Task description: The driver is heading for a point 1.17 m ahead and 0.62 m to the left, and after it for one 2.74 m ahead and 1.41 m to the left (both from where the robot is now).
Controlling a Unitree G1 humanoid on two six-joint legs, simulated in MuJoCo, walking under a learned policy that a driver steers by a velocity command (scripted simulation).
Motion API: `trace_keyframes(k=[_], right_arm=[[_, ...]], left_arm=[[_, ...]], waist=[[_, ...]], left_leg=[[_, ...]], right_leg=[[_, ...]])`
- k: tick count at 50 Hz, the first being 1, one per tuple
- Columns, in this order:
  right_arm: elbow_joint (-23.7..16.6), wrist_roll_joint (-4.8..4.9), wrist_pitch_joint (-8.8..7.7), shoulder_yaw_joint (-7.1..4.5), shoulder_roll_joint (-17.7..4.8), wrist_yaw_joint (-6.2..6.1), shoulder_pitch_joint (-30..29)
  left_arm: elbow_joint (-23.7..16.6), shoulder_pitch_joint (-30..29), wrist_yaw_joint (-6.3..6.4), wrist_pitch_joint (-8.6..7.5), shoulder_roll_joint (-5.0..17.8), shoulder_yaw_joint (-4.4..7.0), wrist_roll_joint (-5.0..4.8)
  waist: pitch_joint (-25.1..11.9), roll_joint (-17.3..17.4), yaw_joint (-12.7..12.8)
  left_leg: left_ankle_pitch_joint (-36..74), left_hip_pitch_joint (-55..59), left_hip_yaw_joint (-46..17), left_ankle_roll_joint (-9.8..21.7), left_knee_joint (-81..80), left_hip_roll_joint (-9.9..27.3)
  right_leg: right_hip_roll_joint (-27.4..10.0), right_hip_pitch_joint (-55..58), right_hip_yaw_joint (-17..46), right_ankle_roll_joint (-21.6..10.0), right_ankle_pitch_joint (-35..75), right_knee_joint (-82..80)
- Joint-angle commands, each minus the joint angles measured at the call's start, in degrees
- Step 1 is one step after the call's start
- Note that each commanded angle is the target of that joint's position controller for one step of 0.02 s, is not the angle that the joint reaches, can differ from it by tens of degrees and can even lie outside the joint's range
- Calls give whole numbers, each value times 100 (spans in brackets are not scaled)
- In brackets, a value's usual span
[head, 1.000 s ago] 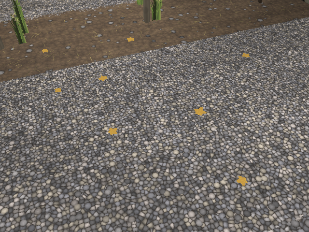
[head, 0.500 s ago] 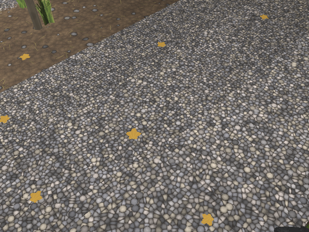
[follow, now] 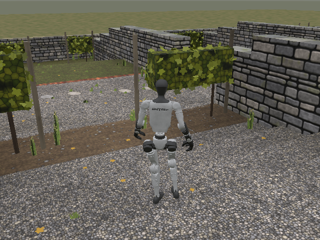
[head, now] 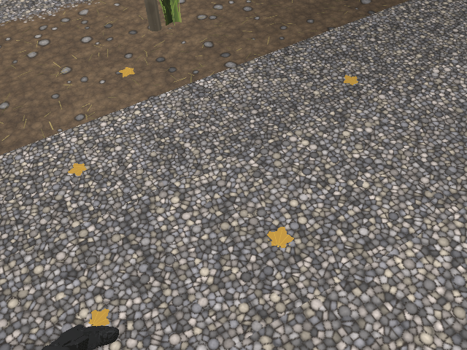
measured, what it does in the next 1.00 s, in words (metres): goes down, turning left: right foot, then left foot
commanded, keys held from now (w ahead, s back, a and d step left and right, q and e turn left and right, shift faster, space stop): q+shift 0.42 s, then w+q+shift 0.38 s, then w+e+shift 0.20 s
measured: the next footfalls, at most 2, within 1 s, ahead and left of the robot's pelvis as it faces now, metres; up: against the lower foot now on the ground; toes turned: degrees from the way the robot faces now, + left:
right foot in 0.14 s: +0.15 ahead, -0.15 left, +0.00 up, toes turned +16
left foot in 0.58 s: +0.07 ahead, +0.12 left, +0.00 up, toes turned +35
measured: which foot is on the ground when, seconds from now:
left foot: down 0.00-0.16, up 0.18-0.56, down 0.58-0.98, up 1.00-1.00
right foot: up 0.00-0.12, down 0.14-0.60, up 0.62-0.96, down 0.98-1.00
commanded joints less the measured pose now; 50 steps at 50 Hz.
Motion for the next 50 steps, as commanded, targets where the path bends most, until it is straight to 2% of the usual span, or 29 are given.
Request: trace_keyframes(k=[1,4,7,8,9,10,12,13,14,17,21,23,26,29,30,31,32,33,34,36,39,42,43,45,46,47,48,49,50], right_arm=[[-446,61,32,-198,-608,-35,373],[-545,27,101,-191,-664,23,177],[-677,-86,157,-87,-631,187,-364],[-736,-109,153,35,-373,254,-235],[-732,-215,161,132,-87,182,554],[-685,-332,196,-19,-691,83,329],[-563,-427,262,-82,-870,-81,122],[-486,-460,251,-42,-778,-126,182],[-504,-494,216,69,-561,-75,134],[-613,-279,265,333,-116,260,-153],[-830,-261,365,368,-234,594,-741],[-683,-290,294,321,-401,492,-668],[-428,-296,101,184,-558,298,-480],[-31,-303,-153,-5,-664,182,88],[201,-430,-237,-116,-832,25,850],[94,-362,-340,-56,-1099,-95,1199],[155,-470,-390,22,-844,-123,1302],[288,132,385,-266,-1543,-123,1278],[116,215,637,-188,-1434,-113,980],[-13,192,748,-51,-997,-177,540],[-17,114,552,-68,-1061,-258,83],[43,46,356,-32,-885,-203,-121],[131,12,310,-4,-812,-205,-42],[146,-19,304,44,-798,-242,-135],[129,-44,323,70,-795,-282,-310],[101,-73,342,67,-848,-309,-607],[27,-108,352,41,-980,-343,-1192],[9,-80,324,81,-660,-393,-1748],[-274,-117,145,421,445,-458,-1530]], left_arm=[[-343,-260,159,-91,504,159,-69],[-251,-317,44,-97,588,178,-97],[-9,434,-35,-123,866,251,-175],[85,1038,24,-160,1240,358,-236],[5,1018,14,-206,1641,473,-146],[-81,934,72,-262,1580,544,31],[-285,148,80,-319,1192,426,-231],[-443,-115,92,-320,961,349,-318],[-538,-158,133,-334,989,355,-307],[-642,-75,278,-375,1363,499,-127],[-622,580,357,-340,1694,657,99],[-518,946,278,-308,1533,588,198],[-381,950,245,-262,1346,415,135],[-146,1068,200,-147,1037,190,261],[-192,924,170,-181,673,48,435],[-704,209,-5,-323,107,-191,377],[-635,-110,-161,-424,307,-193,187],[-731,-295,-258,-168,1639,412,-300],[-631,-70,-309,-67,1525,379,-211],[-618,193,-305,91,1189,307,-127],[-690,-10,-287,245,1142,303,-84],[-487,302,-371,216,799,172,-82],[-251,659,-377,176,849,216,-69],[-53,1128,-350,178,1155,328,-66],[115,1615,-318,178,1228,376,-36],[451,2765,-267,207,1371,493,-22],[848,4227,-198,230,1431,581,-76],[1085,5144,-147,221,1484,618,-98],[864,4057,-251,128,787,240,-192]], waist=[[-548,179,62],[-507,212,84],[-645,-113,567],[-1147,-523,686],[-1896,-1384,300],[-1015,-653,632],[-534,-701,300],[-446,-907,228],[-390,-857,231],[-158,-487,424],[-12,-712,812],[95,-846,905],[353,-859,627],[203,-372,273],[-73,322,-168],[-520,1077,-502],[156,907,-778],[486,349,-638],[597,-55,-344],[492,173,20],[606,744,218],[256,673,305],[37,779,337],[-32,496,565],[-6,403,788],[-335,219,1379],[-639,6,2236],[-340,-907,2910],[492,-1605,1688]], left_leg=[[1358,1993,-2577,330,-225,2108],[1625,1488,-2593,557,-242,1819],[1182,4,-2304,157,-43,1215],[246,-814,-1840,-252,465,817],[-2615,-1804,-719,-847,1655,237],[-3255,-2198,-156,-1035,2717,617],[-2623,-1860,412,-1212,3612,1085],[-2392,-1633,681,-1230,3913,1244],[-2133,-1414,1003,-1210,4335,1345],[-1430,-1209,1494,-1183,3468,1805],[-1117,-892,1903,-1075,1924,2191],[-1058,-956,1814,-818,1675,2172],[-734,-685,1836,-290,897,1943],[-763,1054,1727,127,285,1563],[-1168,2124,777,526,170,1932],[-2491,3540,-2319,1381,-691,2995],[-3357,3554,-2883,1085,-1226,3177],[-2474,3216,-3115,1350,-1476,3522],[-1448,2833,-2461,1218,-1138,3263],[-1036,1670,-1424,917,-1209,2665],[-1407,292,-1055,815,-1669,2067],[113,-538,-292,646,-1708,1838],[854,-303,-264,606,-1452,2073],[2052,157,-62,511,-894,2170],[3033,128,199,420,-342,2146],[4314,-64,400,297,987,2097],[4571,-720,582,215,2887,2022],[1903,-1737,893,-6,6248,1149],[-2520,-3293,117,146,7321,403]], right_leg=[[-62,-901,105,-17,-228,-399],[150,-22,-146,-159,-51,-1003],[-116,2457,27,-821,1749,-2158],[-953,3966,755,-1626,3199,-2128],[-2586,5198,2272,-3189,4472,-2276],[-2711,4399,2246,-3076,3742,-2572],[-1953,3136,922,-2227,2564,-2900],[-1730,2716,436,-2098,2510,-3013],[-1580,2344,109,-2052,2545,-3097],[-1177,2118,-875,-1872,1942,-3337],[-1542,2427,-1148,-1812,1577,-3211],[-1997,2672,-829,-1825,-352,-3544],[-2263,2938,-771,-1606,-2028,-3535],[-1911,2243,-1493,-1376,-2227,-2400],[-1320,1344,-1931,-1049,-1543,-645],[-163,-865,-1530,-665,-1650,985],[-60,-2241,-286,-732,-1545,1474],[-129,-2837,-930,-461,-1928,2531],[-349,-2536,-632,-448,-1446,2322],[-395,-1420,-666,-324,-891,1630],[-22,-226,-916,-141,182,601],[285,1272,-1339,-294,1637,326],[149,1579,-1162,-457,2076,835],[183,1730,-1231,-744,1367,902],[317,2162,-1385,-938,848,841],[504,3180,-1495,-1137,163,875],[599,4326,-1628,-1271,-406,638],[120,4586,-779,-1783,-1118,-499],[-691,3831,1250,-1811,41,-486]])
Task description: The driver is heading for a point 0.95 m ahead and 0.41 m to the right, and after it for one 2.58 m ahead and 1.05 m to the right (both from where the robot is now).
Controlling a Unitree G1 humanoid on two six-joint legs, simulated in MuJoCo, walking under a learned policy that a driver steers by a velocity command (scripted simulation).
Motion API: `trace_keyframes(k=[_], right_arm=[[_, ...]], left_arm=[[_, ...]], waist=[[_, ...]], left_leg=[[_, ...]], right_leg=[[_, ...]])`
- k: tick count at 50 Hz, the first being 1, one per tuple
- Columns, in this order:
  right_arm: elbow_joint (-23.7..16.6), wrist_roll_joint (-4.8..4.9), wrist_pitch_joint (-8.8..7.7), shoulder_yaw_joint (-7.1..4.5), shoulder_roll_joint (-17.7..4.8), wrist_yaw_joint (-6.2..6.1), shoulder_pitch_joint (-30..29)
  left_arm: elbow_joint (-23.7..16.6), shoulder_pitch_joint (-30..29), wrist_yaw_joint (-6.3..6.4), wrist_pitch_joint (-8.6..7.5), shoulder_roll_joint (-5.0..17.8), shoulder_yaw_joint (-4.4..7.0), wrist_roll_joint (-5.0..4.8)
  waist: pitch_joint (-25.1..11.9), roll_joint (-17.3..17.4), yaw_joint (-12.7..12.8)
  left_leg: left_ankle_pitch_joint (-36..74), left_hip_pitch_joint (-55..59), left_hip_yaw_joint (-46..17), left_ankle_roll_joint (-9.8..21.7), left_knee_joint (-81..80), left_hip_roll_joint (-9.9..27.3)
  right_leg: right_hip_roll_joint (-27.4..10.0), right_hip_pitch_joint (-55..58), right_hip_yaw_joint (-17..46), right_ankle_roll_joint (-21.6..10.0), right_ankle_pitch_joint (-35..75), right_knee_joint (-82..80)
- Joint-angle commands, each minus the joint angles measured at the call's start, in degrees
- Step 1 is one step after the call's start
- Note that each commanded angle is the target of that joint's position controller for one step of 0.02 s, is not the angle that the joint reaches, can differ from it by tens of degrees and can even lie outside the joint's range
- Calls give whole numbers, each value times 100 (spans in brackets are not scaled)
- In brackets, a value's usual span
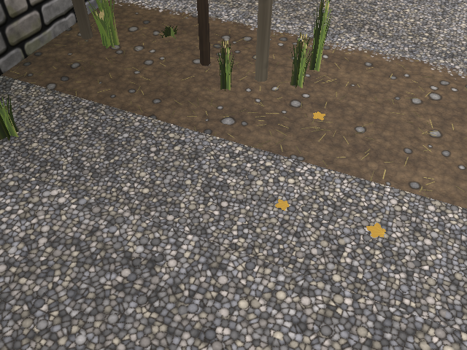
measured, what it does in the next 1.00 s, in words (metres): goes down, turning right: left foot 0.18 m lower, then right foot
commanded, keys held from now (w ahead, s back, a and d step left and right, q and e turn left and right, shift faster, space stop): w+e+shift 1.00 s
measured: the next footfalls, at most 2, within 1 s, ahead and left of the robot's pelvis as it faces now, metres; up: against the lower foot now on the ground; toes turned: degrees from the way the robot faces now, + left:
left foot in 0.42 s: +0.46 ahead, +0.15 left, -0.18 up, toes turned -17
right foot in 0.76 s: +0.72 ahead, -0.18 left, -0.17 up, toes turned -41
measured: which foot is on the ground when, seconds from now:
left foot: up 0.00-0.40, down 0.42-0.74, up 0.76-1.00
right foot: down 0.00-0.42, up 0.44-0.74, down 0.76-1.00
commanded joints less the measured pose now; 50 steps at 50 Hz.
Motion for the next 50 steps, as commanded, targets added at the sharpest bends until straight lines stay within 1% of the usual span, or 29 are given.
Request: trace_keyframes(k=[1,2,3,5,7,9,12,15,17,19,20,21,22,23,24,25,26,27,29,32,34,37,38,39,40,42,45,47,50], right_arm=[[-1044,-8,-395,326,576,-56,-507],[-1033,-283,-379,277,3,-4,-601],[-1098,-295,-302,159,-488,-11,-1454],[-1238,-221,-139,136,-672,50,-2080],[-1128,-220,-5,231,-298,212,-2186],[-1330,-105,-121,159,-397,255,-2931],[-1311,-181,-200,376,300,421,-2970],[-1201,22,-165,353,377,384,-2843],[-1055,-101,-327,281,267,239,-2479],[-618,-128,-378,166,183,-14,-673],[-276,-37,-311,-15,-220,-104,328],[-3,-179,-275,-78,-496,-28,924],[13,-373,-384,5,-463,82,840],[43,-344,-357,-42,-204,147,968],[91,-206,-350,-73,-88,110,1179],[84,-206,-462,-143,-343,26,821],[309,-164,-527,-9,105,10,832],[495,-93,-646,57,192,-8,562],[442,-47,-678,152,427,-84,-356],[352,71,-640,80,88,-59,-647],[395,37,-542,43,-156,-50,-210],[277,-77,-253,-43,-779,-143,-177],[191,-186,-142,39,-301,-53,-132],[-553,-151,-241,140,-17,-48,-11],[-976,-53,-415,63,-583,-15,-797],[-826,-50,-444,54,-677,-14,-735],[-589,-249,3,23,-545,-75,-253],[-804,-274,76,171,-19,0,-503],[-1282,-103,-15,40,-300,60,-1620]], left_arm=[[328,1596,-6,-14,270,-16,-129],[126,1140,22,-95,582,127,-125],[48,800,21,-149,455,111,-45],[173,783,80,-158,794,174,1],[450,1262,118,-169,1018,287,24],[651,1740,148,-261,622,221,-127],[754,1715,160,-264,388,184,-227],[962,1992,216,-126,281,166,-62],[1067,2083,352,25,230,161,78],[1112,1775,468,233,386,242,-24],[867,1281,459,263,300,272,-83],[607,870,446,223,57,211,-161],[405,1954,495,115,-492,63,-464],[494,1712,591,123,-415,1,-406],[483,1199,585,160,-345,14,-111],[111,459,511,84,-293,73,49],[27,-164,361,120,-65,114,191],[-456,-762,144,184,-395,17,72],[-699,-978,-120,306,-622,-92,-6],[-639,-912,-233,377,-497,-134,43],[-504,-783,-213,420,-414,-138,-88],[95,1339,-105,348,412,221,-20],[265,1269,26,364,827,368,-178],[-71,763,71,395,1388,387,-166],[-143,1178,195,457,1349,418,-25],[8,646,279,350,890,343,-19],[-103,-125,206,69,551,191,-138],[-118,-253,147,-55,752,275,-95],[380,710,186,-193,594,311,-241]], waist=[[418,-1422,-131],[452,-709,-247],[1145,287,-247],[1351,306,-294],[1129,-281,-67],[1313,131,207],[582,130,404],[413,-410,547],[436,-179,450],[-220,-14,-537],[-482,312,-997],[-330,148,-1158],[-1072,1284,-246],[-1495,1473,-696],[-1514,1056,-950],[-1425,1705,-850],[-616,963,-806],[351,1052,-391],[1062,706,252],[883,579,438],[544,379,429],[-628,585,1548],[-786,-656,1273],[-1361,-1347,509],[-1322,-961,972],[292,188,231],[637,274,-583],[388,-26,-587],[331,111,-120]], left_leg=[[-546,-4983,-692,-5,3691,83],[-32,-4905,-321,-220,3028,738],[309,-4570,-401,-472,2260,1195],[502,-3643,-165,-801,615,1343],[1716,-2592,478,-834,787,1272],[3443,-3481,148,-687,-201,1525],[5335,-1579,715,-517,-1796,1079],[4855,-617,820,-668,-2351,957],[4769,-495,739,-854,-3545,1007],[6011,1297,359,-804,-4829,1579],[6212,2690,15,-725,-4783,2133],[6570,3290,203,-898,-3616,2338],[9893,5072,-93,-946,-1258,3297],[8678,5559,-498,-608,-1129,3545],[6092,4721,-564,-482,-1683,3305],[2933,3766,-1414,-52,-2554,3690],[3009,2637,-1364,-37,-2973,3517],[3198,1081,-1181,-76,-3549,3685],[2966,-950,-10,-343,-4334,3158],[4220,-1310,1381,-543,-4481,2693],[7153,-689,2097,-703,-3647,2319],[7153,-1097,1945,-821,188,2628],[1115,-2432,2074,-877,2878,1484],[-562,-3963,1296,-1002,4120,1146],[-78,-5018,482,-1049,3702,982],[369,-4325,276,-989,2099,1542],[-226,-2336,306,-1207,236,1643],[855,-1368,1092,-1215,-73,1223],[3579,-2602,372,-914,-1355,1384]], right_leg=[[-1846,2762,4690,-1318,1629,-1590],[-2537,1879,5880,-1970,-284,-2652],[-2409,670,5862,-1932,-729,-2745],[-1641,-395,4581,-1520,-404,-2666],[-1337,-960,3563,-1435,913,-2665],[-982,-174,3333,-1262,730,-2187],[-348,-557,2448,-747,354,-1785],[-293,-188,2198,-462,498,-1020],[-43,692,2099,-305,1170,323],[263,453,1889,-327,1789,3161],[392,-711,1595,-295,-606,4547],[455,-1843,1468,-333,-1757,5766],[-51,-3437,1173,-251,-1983,6136],[-354,-4575,847,-285,-1684,6488],[-546,-4699,683,-317,-1210,6650],[-775,-4854,764,-309,-178,5992],[-975,-4730,663,-304,111,5975],[-1205,-4343,820,-113,451,4705],[-1293,-2811,949,32,1206,2910],[-844,-1372,-167,-170,1858,1803],[-191,-438,-791,-493,1447,1361],[220,2693,-198,-1058,944,298],[-436,3614,1026,-1387,134,-384],[-1565,4481,3890,-1832,515,-1219],[-1958,4712,5100,-2228,159,-2253],[-1747,2519,4269,-1869,872,-2556],[-772,259,2602,-1608,1944,-2469],[-298,-533,2066,-1505,3404,-2532],[-216,509,2253,-1006,2575,-1949]])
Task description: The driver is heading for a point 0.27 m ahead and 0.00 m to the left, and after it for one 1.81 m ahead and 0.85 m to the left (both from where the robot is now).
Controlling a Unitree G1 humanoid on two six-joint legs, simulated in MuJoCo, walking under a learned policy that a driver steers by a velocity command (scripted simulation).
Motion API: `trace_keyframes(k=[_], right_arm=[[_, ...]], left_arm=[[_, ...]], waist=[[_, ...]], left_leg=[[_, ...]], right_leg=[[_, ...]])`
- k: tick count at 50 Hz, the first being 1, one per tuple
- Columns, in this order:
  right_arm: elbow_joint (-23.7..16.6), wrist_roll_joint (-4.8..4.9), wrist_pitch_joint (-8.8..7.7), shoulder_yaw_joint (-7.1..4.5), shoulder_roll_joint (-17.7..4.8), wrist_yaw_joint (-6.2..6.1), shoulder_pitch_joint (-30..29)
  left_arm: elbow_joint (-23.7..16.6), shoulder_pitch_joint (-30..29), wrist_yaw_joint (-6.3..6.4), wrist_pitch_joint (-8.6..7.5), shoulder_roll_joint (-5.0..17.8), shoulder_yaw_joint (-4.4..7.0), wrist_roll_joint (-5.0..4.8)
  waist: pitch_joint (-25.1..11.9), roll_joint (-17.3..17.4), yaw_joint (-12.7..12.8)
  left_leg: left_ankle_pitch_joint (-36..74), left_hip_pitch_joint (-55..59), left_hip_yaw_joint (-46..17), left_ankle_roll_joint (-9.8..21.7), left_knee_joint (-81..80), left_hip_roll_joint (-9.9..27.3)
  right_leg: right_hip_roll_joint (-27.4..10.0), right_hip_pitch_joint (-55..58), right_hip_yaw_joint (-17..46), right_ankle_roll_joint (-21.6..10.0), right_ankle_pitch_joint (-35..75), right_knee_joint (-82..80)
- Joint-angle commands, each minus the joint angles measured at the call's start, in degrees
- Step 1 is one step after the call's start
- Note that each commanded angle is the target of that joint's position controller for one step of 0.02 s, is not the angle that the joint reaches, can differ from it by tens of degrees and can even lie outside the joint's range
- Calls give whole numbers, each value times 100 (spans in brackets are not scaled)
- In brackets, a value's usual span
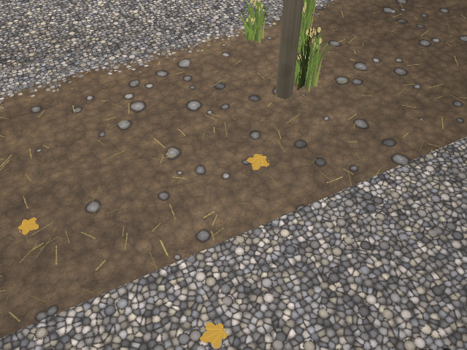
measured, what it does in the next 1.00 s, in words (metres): goes down, turning left: left foot 0.18 m lower, then right foot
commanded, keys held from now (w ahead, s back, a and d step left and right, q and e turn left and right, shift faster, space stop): w+e+shift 0.04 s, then q+shift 0.96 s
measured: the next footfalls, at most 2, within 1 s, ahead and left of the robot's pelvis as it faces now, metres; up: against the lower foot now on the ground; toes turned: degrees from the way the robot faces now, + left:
left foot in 0.24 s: +0.42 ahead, +0.15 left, -0.18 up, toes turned -7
right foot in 0.64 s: +0.62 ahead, +0.04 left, -0.17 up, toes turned +27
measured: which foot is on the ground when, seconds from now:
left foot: up 0.00-0.22, down 0.24-0.64, up 0.66-1.00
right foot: down 0.00-0.22, up 0.24-0.62, down 0.64-1.00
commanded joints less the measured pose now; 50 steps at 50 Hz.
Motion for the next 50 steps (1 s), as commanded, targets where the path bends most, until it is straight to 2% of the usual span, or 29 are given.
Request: trace_keyframes(k=[1,4,6,8,9,11,12,13,14,15,16,17,18,19,20,21,23,24,25,29,31,32,33,34,35,36,39,41,50], right_arm=[[-379,34,-45,-233,-649,151,-158],[-426,59,-92,-157,-406,310,-157],[-515,10,-234,-101,-279,316,-491],[-250,84,-283,-109,-272,198,-85],[-297,422,-505,-365,-713,205,129],[631,450,-606,-528,-1037,248,2424],[1178,427,-567,-500,-1054,310,3467],[1353,101,-556,-342,-1047,379,3640],[1270,-56,-547,-438,-1314,342,3012],[831,-88,-418,-465,-1138,309,2500],[776,100,-333,-620,-1714,212,1965],[449,173,-217,-457,-1051,198,1276],[356,190,-271,-492,-1543,128,847],[379,199,-392,-383,-1205,65,1018],[366,302,-401,-313,-1000,16,897],[410,373,-373,-326,-972,-18,934],[549,442,-231,-362,-979,-170,1510],[617,487,-102,-402,-1051,-245,1645],[553,515,1,-464,-1147,-312,1570],[133,524,227,-623,-793,-424,1450],[-227,482,323,-638,-686,-426,1014],[-322,468,359,-559,-360,-386,1155],[-313,517,355,-499,-209,-322,2002],[-371,475,355,-517,-777,-181,2384],[-241,466,424,-653,-1199,-158,1957],[-268,468,525,-693,-1270,-176,1629],[-474,441,600,-546,-824,-132,1345],[-599,459,549,-451,-595,-107,1163],[-754,411,594,-532,-898,72,831]], left_arm=[[-224,-49,63,-222,869,282,-98],[-182,142,157,-210,738,182,-14],[-36,536,296,-207,643,124,49],[26,513,417,-200,595,81,152],[67,380,528,-128,301,-6,-324],[94,-336,453,-76,460,-38,-227],[136,-501,318,-113,318,-87,1],[-100,90,222,-112,-107,-139,211],[-243,1355,119,-290,121,-170,-189],[-435,704,120,-351,341,-259,-174],[-779,237,118,-377,330,-286,-348],[-825,-566,225,-263,525,-209,-135],[-1025,-595,279,-174,552,-206,-170],[-1011,-875,338,-112,882,-113,-40],[-1153,-1092,377,-112,830,-87,-25],[-1316,-1454,426,-167,639,-108,142],[-1509,-2169,391,-273,58,-160,168],[-1578,-2143,331,-259,-122,-165,30],[-1581,-2156,286,-210,-100,-160,-102],[-1666,-2605,126,-132,335,-4,-23],[-1434,-2009,132,-180,330,29,4],[-1302,-1642,192,-152,325,37,75],[-1375,-1501,257,-39,302,17,207],[-1381,-1687,237,21,314,75,62],[-1526,-1954,254,34,38,61,2],[-1557,-2159,252,103,-53,21,19],[-1495,-2255,251,222,330,139,112],[-1394,-2141,251,233,474,221,121],[-1147,-1912,189,203,940,458,-106]], waist=[[-45,-12,-47],[-164,-104,104],[87,48,362],[254,-113,254],[217,43,-132],[-588,-33,-1156],[-726,989,-1536],[-948,2387,-957],[-1745,2720,-164],[-2252,1128,-600],[-2662,506,-341],[-2162,-1489,-258],[-1476,-604,110],[-939,-792,61],[-463,-464,192],[-307,-541,142],[-629,48,-275],[-1017,478,-224],[-1158,693,-192],[-837,830,-292],[-908,677,8],[-1349,-201,-45],[-1762,-1312,-355],[-2147,-1721,-550],[-1599,-961,-368],[-1107,-481,-369],[-570,-279,-437],[-703,-517,-373],[-1044,-848,-435]], left_leg=[[2325,540,257,164,-1176,-305],[3227,1274,577,361,-1588,-540],[3570,1307,621,463,-2184,-559],[3840,1502,631,340,-3055,-457],[3887,1300,189,219,-3641,-209],[5574,2878,456,224,-4521,118],[5993,4522,195,544,-4171,432],[8375,6460,76,461,-1942,254],[8562,8001,-1864,1764,-1312,1001],[7622,8009,-2191,2269,-1668,1193],[4600,7674,-3583,3043,-2311,1805],[1629,5723,-3820,2513,-3359,1581],[2228,4267,-4448,2819,-3380,2056],[3598,3242,-3690,2471,-3439,1668],[3912,2264,-2569,2215,-3366,956],[3486,1117,-1471,1755,-3504,-173],[4078,775,-1018,1210,-3349,-878],[4068,1284,-1176,1000,-3173,-855],[3704,1780,-1359,865,-3076,-792],[1819,2751,-2436,491,-2564,-678],[1011,2465,-2565,482,-1826,-717],[-1210,1500,-1946,313,-675,-1231],[-3880,320,-1276,118,612,-1880],[-3604,-7,-743,40,1604,-1267],[-2959,-49,-479,-119,1990,-982],[-2450,-170,-363,-214,2142,-857],[-1792,196,201,-281,1757,-648],[-1626,367,421,-276,1202,-537],[-882,1943,879,324,-1510,-438]], right_leg=[[-939,-745,1397,-528,2003,-559],[-817,-1007,1212,-321,1883,32],[-791,-708,1072,-91,1883,564],[-746,-124,919,101,1979,1281],[-975,597,1018,363,2506,2131],[-761,726,108,763,2312,4746],[-193,-663,-416,1009,-1231,7014],[-57,-3132,-408,1216,-3205,8701],[-319,-4705,379,1372,-2429,8820],[-692,-5202,220,1485,-2063,8680],[-777,-5596,241,1534,-1420,8760],[-1074,-4837,89,1312,-434,7830],[-1112,-4560,255,1340,-461,7750],[-1338,-4295,506,1226,-120,6660],[-1410,-3830,530,1300,144,5217],[-1249,-2724,55,1267,702,3348],[-524,-1381,-412,1468,1961,1432],[-272,-1181,-313,1535,2243,917],[-225,-1293,-115,1537,2325,499],[-507,-1797,537,1276,2468,-354],[-1025,-976,735,990,2799,-948],[-1874,540,1304,464,4110,-889],[-3238,1749,2412,-577,5870,-577],[-4031,1563,3341,-1021,4639,-891],[-3384,976,2758,-849,3602,-989],[-2897,430,1998,-541,2996,-1000],[-2359,-700,955,-300,2889,-1324],[-2309,-678,534,-321,3137,-1406],[-2716,-617,-494,187,1916,-1062]])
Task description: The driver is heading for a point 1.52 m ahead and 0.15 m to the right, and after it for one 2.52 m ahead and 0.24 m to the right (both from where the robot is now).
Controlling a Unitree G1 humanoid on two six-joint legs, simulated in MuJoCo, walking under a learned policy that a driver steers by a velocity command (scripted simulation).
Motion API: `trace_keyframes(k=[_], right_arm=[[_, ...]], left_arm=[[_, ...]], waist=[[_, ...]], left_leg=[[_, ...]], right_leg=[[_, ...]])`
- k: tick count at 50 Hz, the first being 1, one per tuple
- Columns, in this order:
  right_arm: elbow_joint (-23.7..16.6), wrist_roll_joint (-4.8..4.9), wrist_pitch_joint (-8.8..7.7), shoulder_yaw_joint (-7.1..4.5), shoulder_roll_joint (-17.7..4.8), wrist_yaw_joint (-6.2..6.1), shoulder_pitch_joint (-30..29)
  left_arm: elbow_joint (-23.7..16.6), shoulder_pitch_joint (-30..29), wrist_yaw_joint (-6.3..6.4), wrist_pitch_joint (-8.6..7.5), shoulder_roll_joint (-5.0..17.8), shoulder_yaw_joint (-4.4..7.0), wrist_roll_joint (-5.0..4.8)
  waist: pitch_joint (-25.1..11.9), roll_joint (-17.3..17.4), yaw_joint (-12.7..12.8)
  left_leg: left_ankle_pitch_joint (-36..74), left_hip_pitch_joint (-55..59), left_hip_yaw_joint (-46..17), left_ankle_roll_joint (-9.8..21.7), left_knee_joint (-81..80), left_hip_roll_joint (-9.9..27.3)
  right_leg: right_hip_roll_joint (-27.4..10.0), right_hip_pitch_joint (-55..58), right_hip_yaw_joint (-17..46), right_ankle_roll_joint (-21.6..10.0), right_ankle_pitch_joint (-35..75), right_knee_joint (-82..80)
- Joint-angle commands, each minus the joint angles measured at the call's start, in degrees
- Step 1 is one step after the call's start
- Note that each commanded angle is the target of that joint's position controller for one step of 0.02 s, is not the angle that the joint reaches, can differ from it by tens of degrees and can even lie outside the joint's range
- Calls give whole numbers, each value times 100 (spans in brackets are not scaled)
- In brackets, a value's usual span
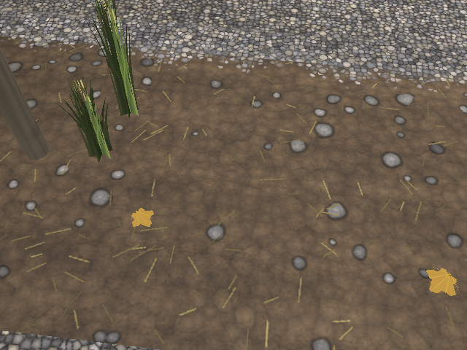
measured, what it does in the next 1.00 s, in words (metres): steps on the spot: left foot, then right foot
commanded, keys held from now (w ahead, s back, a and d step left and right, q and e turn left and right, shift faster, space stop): q+shift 0.22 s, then shift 0.02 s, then e+shift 0.76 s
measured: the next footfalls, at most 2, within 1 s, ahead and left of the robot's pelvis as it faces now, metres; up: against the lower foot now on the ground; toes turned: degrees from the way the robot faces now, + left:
left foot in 0.04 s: +0.05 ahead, +0.13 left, +0.00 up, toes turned +4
right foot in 0.46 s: +0.13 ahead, -0.10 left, +0.00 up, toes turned +15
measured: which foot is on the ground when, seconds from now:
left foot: up 0.00-0.02, down 0.04-0.54, up 0.56-0.78, down 0.80-1.00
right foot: down 0.00-0.04, up 0.06-0.44, down 0.46-0.80, up 0.82-1.00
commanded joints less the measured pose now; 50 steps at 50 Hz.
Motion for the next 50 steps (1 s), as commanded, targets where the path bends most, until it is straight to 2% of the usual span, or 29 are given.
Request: trace_keyframes(k=[1,2,3,4,5,6,7,8,12,15,18,20,23,24,25,27,29,30,31,33,36,39,40,41,42,43,45,47,50], right_arm=[[-201,-16,-9,-261,-557,18,612],[-113,-31,2,-364,-754,-20,923],[-223,-60,-18,-556,-1621,-124,1086],[-413,-323,-140,-539,-1765,-82,941],[-440,-384,-249,-482,-1539,-64,635],[-445,-248,-292,-424,-1308,-85,305],[-479,-103,-267,-363,-1104,-125,99],[-494,-32,-233,-327,-1034,-172,-54],[-409,-46,-196,-257,-872,-286,49],[-302,-98,-209,-155,-655,-307,68],[-108,-244,-264,48,-240,-208,7],[26,-302,-327,91,-221,-105,-25],[140,-201,-380,-32,-599,-99,-22],[165,-192,-402,-99,-728,-141,125],[148,-264,-433,-140,-736,-173,396],[41,-267,-410,-144,-532,-225,-19],[-142,-213,-354,-139,-255,-228,-453],[-247,-190,-344,-151,-225,-203,-618],[-262,-152,-355,-173,-217,-187,-618],[-204,-100,-396,-149,-113,-158,-555],[-61,-34,-492,-119,14,-31,-462],[231,-41,-513,-243,-185,19,215],[288,-74,-478,-360,-534,-33,417],[142,-236,-408,-431,-1065,-93,190],[23,-507,-461,-382,-950,-63,-4],[-105,-460,-504,-283,-636,-96,-423],[-176,-273,-519,-194,-359,-212,-789],[-124,-243,-505,-146,-308,-290,-597],[43,-271,-428,-196,-460,-332,-3]], left_arm=[[-397,-286,-2,-104,811,229,-88],[-307,-58,-21,-79,612,196,-73],[-493,143,-59,-53,320,126,144],[-823,-660,-15,-126,430,140,163],[-847,-832,35,-142,623,188,52],[-739,-660,73,-137,696,224,14],[-583,-460,121,-130,718,242,59],[-549,-359,123,-137,694,246,106],[-501,-327,11,-174,488,166,16],[-428,-300,-59,-120,446,71,-13],[-418,-211,-162,-80,289,-41,-32],[-431,-177,-220,-73,317,-59,-71],[-582,-196,-230,-97,663,23,-87],[-665,-227,-218,-107,889,67,-75],[-702,-215,-213,-114,1187,145,-79],[-664,32,-234,-97,1134,206,-182],[-637,439,-178,-84,1048,188,-117],[-603,688,-163,-110,1093,209,-76],[-610,674,-124,-132,1164,238,-62],[-666,290,-31,-30,1141,292,-202],[-759,49,56,247,1119,335,-234],[-894,-223,51,287,1057,309,-307],[-883,-33,47,272,838,240,-277],[-878,400,18,242,453,146,-226],[-906,442,20,147,968,279,-183],[-782,496,5,147,1305,383,-188],[-552,658,16,246,1179,395,-144],[-641,516,-31,267,968,321,-157],[-924,82,-104,234,721,185,-193]], waist=[[-1167,-851,-356],[-1014,-358,-435],[-729,1653,-199],[-972,1611,-586],[-789,1079,-491],[-670,814,-272],[-738,565,-180],[-782,596,-89],[-983,635,-83],[-1097,746,-199],[-1050,770,-197],[-850,825,-222],[-438,638,-128],[-481,333,-231],[-650,-239,-479],[-687,-980,-267],[-724,-1442,-4],[-807,-1455,179],[-911,-1206,138],[-923,-892,-47],[-1090,-1034,-62],[-1145,-1020,-380],[-1129,-553,-326],[-1028,1138,-8],[-803,1094,24],[-505,691,177],[-318,461,208],[-218,524,29],[-394,586,-297]], left_leg=[[373,1269,405,390,-1097,-356],[696,1933,-57,656,-1679,-269],[2456,2742,-2488,1392,-2142,1298],[2083,2245,-3508,2131,-2588,1640],[1578,2118,-3072,1942,-2731,1369],[1348,1997,-2757,1619,-2681,1105],[1317,2007,-2546,1395,-2569,951],[1581,1860,-2374,1310,-2484,801],[2058,1953,-2253,1248,-2266,487],[2362,2020,-2028,1210,-2074,541],[2577,1545,-1850,1288,-2028,581],[2409,1215,-1767,1317,-2111,608],[2144,1346,-1674,1126,-1915,445],[1801,1541,-1567,947,-1660,237],[1319,1525,-1219,743,-1324,-177],[639,1246,-312,238,-568,-792],[-1081,237,-252,53,297,-1135],[-2048,-359,-499,20,1001,-1128],[-2086,-610,-715,-11,1455,-1008],[-1469,-573,-758,-79,592,-823],[-661,414,-513,-185,-657,-1032],[615,1802,-371,-68,-2394,-965],[728,2645,-961,179,-2686,-200],[742,2886,-2705,933,-2960,1256],[799,2070,-3324,1477,-3102,2003],[808,1749,-2684,1476,-3074,1739],[782,1785,-1554,1093,-2923,982],[1917,1868,-835,1142,-2813,851],[2827,2558,-484,1354,-2719,1040]], right_leg=[[-1195,467,566,-701,47,-139],[-919,-220,176,-305,-606,691],[-52,-2081,-456,380,-2517,2759],[402,-2670,829,313,-2786,3685],[323,-2729,1145,145,-2288,4031],[270,-2742,1243,51,-1748,3975],[202,-2642,1305,64,-1391,3881],[253,-2400,1298,108,-1119,3841],[546,-1965,1321,249,-668,3212],[332,-1506,1181,345,-517,2631],[25,-536,1097,305,-716,1993],[56,77,935,205,-835,1553],[229,268,803,-79,23,363],[94,249,1125,-216,1186,357],[-103,369,1527,-430,2271,584],[-461,318,2583,-1050,1906,96],[-1054,996,3751,-1662,2184,-298],[-1267,1469,4117,-1848,2277,-441],[-1272,1682,4102,-1813,2320,-367],[-818,1670,3583,-1330,1963,-231],[-389,1188,3437,-1081,1535,-253],[-57,416,3469,-778,429,-91],[306,-460,3173,-453,-981,461],[1189,-1619,2101,-112,-2511,1962],[683,-1754,2018,43,-2558,3044],[427,-1640,1813,122,-2145,3589],[334,-1791,1614,263,-1352,4132],[213,-2004,1308,396,-1038,4441],[-8,-2288,999,569,-975,3942]])
Velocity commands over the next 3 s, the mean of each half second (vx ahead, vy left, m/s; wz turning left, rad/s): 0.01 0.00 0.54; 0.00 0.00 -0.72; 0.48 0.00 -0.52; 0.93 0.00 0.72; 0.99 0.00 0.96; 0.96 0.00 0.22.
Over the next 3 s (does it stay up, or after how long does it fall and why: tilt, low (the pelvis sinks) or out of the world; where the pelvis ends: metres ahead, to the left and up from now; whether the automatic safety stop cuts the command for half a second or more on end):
stays up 1.35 -0.08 0.00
